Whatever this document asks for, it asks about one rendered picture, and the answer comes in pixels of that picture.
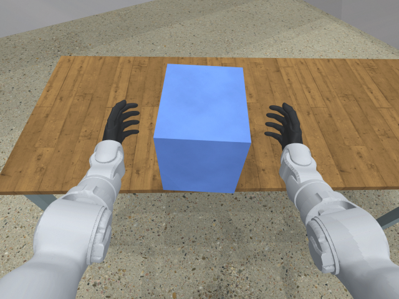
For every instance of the left robot upper arm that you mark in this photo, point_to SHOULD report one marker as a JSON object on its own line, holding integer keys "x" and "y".
{"x": 72, "y": 236}

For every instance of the carton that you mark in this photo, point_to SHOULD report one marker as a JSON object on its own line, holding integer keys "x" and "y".
{"x": 202, "y": 134}

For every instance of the right robot forearm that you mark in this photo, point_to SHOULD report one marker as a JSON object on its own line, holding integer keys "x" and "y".
{"x": 306, "y": 188}

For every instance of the left robot forearm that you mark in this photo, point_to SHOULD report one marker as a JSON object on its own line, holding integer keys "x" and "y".
{"x": 102, "y": 182}

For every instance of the robot left hand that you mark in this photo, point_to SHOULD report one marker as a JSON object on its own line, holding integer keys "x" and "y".
{"x": 114, "y": 129}

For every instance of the right robot upper arm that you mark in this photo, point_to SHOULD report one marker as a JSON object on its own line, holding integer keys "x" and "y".
{"x": 349, "y": 245}

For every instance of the table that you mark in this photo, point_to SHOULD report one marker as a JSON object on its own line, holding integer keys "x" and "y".
{"x": 348, "y": 111}

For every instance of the robot right hand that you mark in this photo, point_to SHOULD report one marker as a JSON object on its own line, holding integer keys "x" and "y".
{"x": 290, "y": 131}

